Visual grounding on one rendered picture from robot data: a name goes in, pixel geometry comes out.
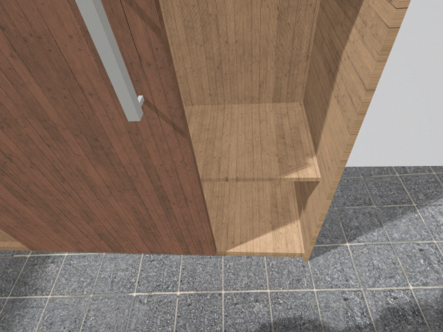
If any handle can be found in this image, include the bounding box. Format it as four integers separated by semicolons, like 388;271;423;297
75;0;144;122

